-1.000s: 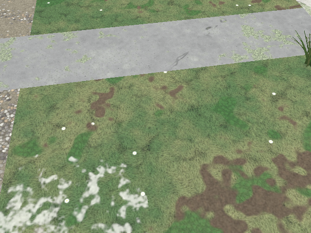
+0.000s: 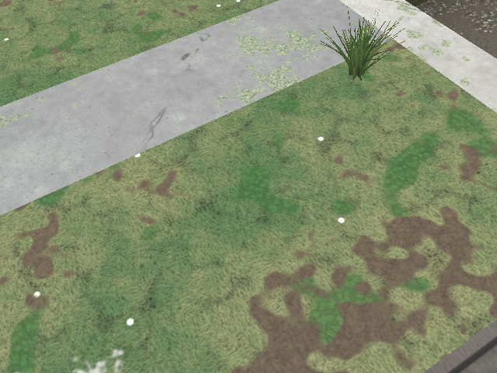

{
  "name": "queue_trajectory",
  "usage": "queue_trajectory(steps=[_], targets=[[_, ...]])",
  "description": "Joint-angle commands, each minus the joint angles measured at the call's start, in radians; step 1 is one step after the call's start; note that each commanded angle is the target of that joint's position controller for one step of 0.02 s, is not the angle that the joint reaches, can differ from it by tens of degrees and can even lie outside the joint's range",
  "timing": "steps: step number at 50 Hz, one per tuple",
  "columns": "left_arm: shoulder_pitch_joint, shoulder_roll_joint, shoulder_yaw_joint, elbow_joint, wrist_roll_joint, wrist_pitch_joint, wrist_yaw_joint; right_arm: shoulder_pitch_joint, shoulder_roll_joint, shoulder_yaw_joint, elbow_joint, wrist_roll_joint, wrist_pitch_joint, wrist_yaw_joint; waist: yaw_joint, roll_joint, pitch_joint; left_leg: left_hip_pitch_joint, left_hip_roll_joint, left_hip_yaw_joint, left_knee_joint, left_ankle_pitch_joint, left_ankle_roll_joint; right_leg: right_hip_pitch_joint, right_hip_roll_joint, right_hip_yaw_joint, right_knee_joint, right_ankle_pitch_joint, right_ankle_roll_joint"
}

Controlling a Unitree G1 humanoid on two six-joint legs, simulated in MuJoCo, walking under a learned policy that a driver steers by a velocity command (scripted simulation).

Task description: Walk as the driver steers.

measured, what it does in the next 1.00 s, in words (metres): walks ahead, turning right: left foot, then right foot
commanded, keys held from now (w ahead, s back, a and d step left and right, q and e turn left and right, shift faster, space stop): e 0.12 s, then w+e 0.82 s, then e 0.06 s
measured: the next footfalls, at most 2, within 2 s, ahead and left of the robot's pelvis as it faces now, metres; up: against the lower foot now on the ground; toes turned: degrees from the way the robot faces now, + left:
left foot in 0.22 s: +0.05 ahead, +0.13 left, +0.00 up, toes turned -12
right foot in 0.72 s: +0.22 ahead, -0.20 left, +0.00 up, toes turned -30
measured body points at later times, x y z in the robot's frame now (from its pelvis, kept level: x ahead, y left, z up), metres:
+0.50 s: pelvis +0.05 +0.02 +0.01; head +0.06 +0.04 +0.45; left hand +0.25 +0.25 -0.12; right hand +0.01 -0.26 -0.10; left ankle +0.01 +0.14 -0.74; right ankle +0.05 -0.14 -0.66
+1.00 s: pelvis +0.24 -0.15 +0.00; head +0.26 -0.19 +0.45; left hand +0.44 +0.04 -0.12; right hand +0.20 -0.45 -0.12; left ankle +0.40 -0.05 -0.67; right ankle +0.18 -0.18 -0.74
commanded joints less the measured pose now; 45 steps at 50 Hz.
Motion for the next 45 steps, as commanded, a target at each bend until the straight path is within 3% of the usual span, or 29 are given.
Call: queue_trajectory(steps=[1,6,8,9,10,11,12,13,14,15,16,18,21,26,30,32,34,35,36,37,38,39,40,41,42,43,45], targets=[[0.048,0.165,0.039,-0.051,0.006,-0.005,0.001,-0.009,-0.066,-0.01,-0.073,0.003,-0.006,-0.006,0.022,-0.136,-0.096,-0.067,-0.009,-0.014,-0.072,-0.013,-0.003,0.156,-0.265,0.305,-0.103,0.218,-0.176],[0.016,0.183,0.046,-0.071,0.014,0.004,-0.013,-0.011,-0.071,-0.003,-0.104,0.014,-0.021,-0.01,0.023,-0.146,-0.104,0.051,-0.045,-0.018,-0.2,-0.033,0.02,0.091,-0.247,0.384,-0.079,0.203,-0.163],[0.007,0.185,0.05,-0.075,0.015,0.009,-0.02,0.018,-0.076,0.0,-0.112,0.012,-0.032,-0.006,0.013,-0.145,-0.133,0.147,-0.066,-0.011,-0.286,-0.059,0.038,0.048,-0.22,0.434,-0.1,-0.07,-0.153],[-0.026,0.182,0.051,-0.083,0.015,0.014,-0.024,0.05,-0.071,0.002,-0.109,0.012,-0.039,-0.004,-0.016,-0.144,-0.12,0.237,-0.079,-0.005,-0.379,-0.053,0.054,-0.024,-0.194,0.447,-0.107,-0.231,-0.136],[-0.076,0.175,0.05,-0.096,0.008,0.019,-0.025,0.119,-0.06,0.005,-0.091,0.013,-0.046,-0.006,-0.071,-0.132,-0.096,0.384,-0.087,0.007,-0.536,0.01,0.073,-0.144,-0.146,0.435,-0.094,-0.377,-0.095],[-0.097,0.132,0.04,-0.115,-0.001,0.016,-0.02,0.181,-0.112,-0.007,-0.078,0.006,-0.054,-0.017,-0.103,-0.034,-0.064,0.521,0.012,-0.097,-0.685,-0.068,0.104,-0.31,-0.064,0.364,0.007,-0.494,-0.027],[-0.069,0.039,0.017,-0.14,-0.016,0.005,-0.013,0.22,-0.226,-0.027,-0.09,-0.006,-0.061,-0.025,-0.096,0.209,-0.103,0.607,0.32,-0.444,-0.827,-0.352,0.165,-0.448,0.081,0.137,0.334,-0.507,0.03],[-0.105,0.112,0.028,-0.142,0.025,-0.004,-0.01,0.146,-0.275,-0.043,-0.096,-0.028,-0.062,-0.021,-0.073,0.166,0.011,0.431,0.392,-0.597,-0.904,-0.437,0.225,-0.528,0.059,0.098,0.48,-0.34,0.042],[-0.098,0.154,0.04,-0.138,0.037,-0.01,-0.021,0.092,-0.208,-0.027,-0.105,-0.023,-0.068,-0.02,-0.021,0.089,0.05,0.351,0.354,-0.53,-0.887,-0.415,0.229,-0.477,-0.001,0.137,0.549,-0.244,0.038],[-0.046,0.156,0.043,-0.111,0.034,-0.013,-0.038,0.036,-0.158,-0.014,-0.113,-0.009,-0.075,-0.015,0.02,0.084,0.051,0.343,0.291,-0.419,-0.884,-0.329,0.202,-0.452,-0.011,0.113,0.595,-0.176,0.05],[-0.002,0.152,0.043,-0.088,0.034,-0.01,-0.051,0.011,-0.137,-0.008,-0.124,-0.002,-0.082,-0.009,0.032,0.105,0.03,0.363,0.239,-0.317,-0.883,-0.237,0.181,-0.436,-0.016,0.083,0.648,-0.134,0.064],[0.001,0.133,0.036,-0.079,0.034,-0.006,-0.074,0.047,-0.12,-0.006,-0.12,0.0,-0.096,-0.003,0.009,0.108,0.018,0.39,0.203,-0.194,-0.881,-0.117,0.179,-0.454,-0.043,0.048,0.724,-0.081,0.08],[-0.075,0.107,0.025,-0.106,0.03,-0.005,-0.087,0.158,-0.129,-0.015,-0.084,-0.004,-0.117,0.011,-0.04,0.07,0.03,0.48,0.218,-0.118,-0.872,-0.004,0.19,-0.54,-0.07,0.044,0.715,-0.031,0.099],[-0.177,0.09,0.013,-0.136,0.033,-0.008,-0.096,0.234,-0.135,-0.02,-0.046,-0.005,-0.131,0.017,-0.085,0.079,0.06,0.551,0.246,-0.014,-0.866,0.148,0.202,-0.575,-0.106,0.011,0.558,0.005,0.112],[-0.268,0.066,-0.008,-0.184,0.031,-0.018,-0.113,0.239,-0.145,-0.022,-0.024,-0.008,-0.137,0.019,-0.095,0.098,0.077,0.526,0.259,0.095,-0.838,0.309,0.19,-0.469,-0.134,-0.079,0.362,0.001,0.076],[-0.286,0.066,-0.014,-0.201,0.035,-0.02,-0.113,0.251,-0.158,-0.024,-0.007,-0.006,-0.131,0.017,-0.094,0.106,0.073,0.527,0.263,0.141,-0.797,0.418,0.176,-0.391,-0.117,-0.133,0.278,-0.056,0.039],[-0.243,0.076,-0.01,-0.199,0.041,-0.022,-0.102,0.254,-0.181,-0.026,0.007,0.0,-0.122,0.014,-0.062,0.117,0.035,0.529,0.266,0.192,-0.681,0.726,0.161,-0.259,-0.059,-0.187,0.22,-0.124,-0.01],[-0.159,0.091,-0.001,-0.179,0.042,-0.028,-0.092,0.254,-0.197,-0.027,0.013,0.003,-0.116,0.014,-0.018,0.11,-0.025,0.527,0.263,0.226,-0.531,0.951,0.155,-0.143,-0.011,-0.204,0.194,-0.148,-0.037],[0.006,0.107,0.013,-0.13,0.046,-0.039,-0.078,0.243,-0.201,-0.023,0.011,0.012,-0.109,0.014,0.063,0.07,-0.131,0.463,0.239,0.268,-0.306,1.007,0.136,0.073,0.034,-0.204,0.122,-0.097,-0.067],[0.19,0.172,0.038,-0.077,0.053,-0.046,-0.059,0.243,-0.179,-0.013,-0.012,0.006,-0.109,0.015,0.138,-0.024,-0.257,0.253,0.212,0.274,-0.016,0.746,0.106,0.359,-0.061,-0.037,0.079,-0.191,-0.103],[0.189,0.303,0.063,-0.093,0.035,-0.048,-0.043,0.247,-0.042,0.019,-0.098,0.001,-0.116,0.039,0.078,-0.309,-0.339,-0.162,0.049,0.23,0.305,-0.133,0.046,0.613,-0.387,0.519,-0.033,-0.37,-0.214],[0.219,0.3,0.063,-0.109,0.008,-0.043,-0.038,0.134,-0.13,0.0,-0.12,-0.009,-0.125,0.043,0.136,-0.162,-0.37,-0.251,0.011,0.017,0.402,-0.127,0.052,0.6,-0.427,0.74,-0.149,-0.266,-0.24],[0.181,0.271,0.056,-0.078,0.011,-0.041,-0.03,0.072,-0.137,-0.003,-0.138,0.006,-0.13,0.046,0.108,-0.106,-0.222,-0.316,0.057,-0.003,0.403,-0.017,0.064,0.523,-0.392,0.549,-0.127,-0.098,-0.227],[0.137,0.217,0.04,-0.076,0.006,-0.044,-0.025,0.095,-0.119,0.008,-0.126,0.007,-0.14,0.045,0.06,-0.061,-0.129,-0.266,0.095,0.005,0.311,0.066,0.069,0.377,-0.349,0.422,-0.122,0.086,-0.202],[0.084,0.184,0.03,-0.085,0.005,-0.05,-0.021,0.113,-0.118,0.007,-0.111,-0.004,-0.135,0.043,0.017,-0.041,-0.089,-0.2,0.116,0.001,0.246,0.082,0.063,0.276,-0.292,0.338,-0.132,0.186,-0.176],[0.045,0.16,0.02,-0.093,0.0,-0.055,-0.018,0.154,-0.118,0.008,-0.1,-0.02,-0.119,0.044,-0.021,-0.06,-0.082,-0.136,0.125,-0.001,0.21,0.083,0.051,0.202,-0.252,0.28,-0.149,0.249,-0.168],[0.046,0.147,0.012,-0.092,-0.008,-0.075,-0.021,0.176,-0.11,0.008,-0.094,-0.033,-0.088,0.051,-0.044,-0.067,-0.088,-0.097,0.116,0.013,0.174,0.083,0.026,0.142,-0.217,0.241,-0.171,0.32,-0.181]])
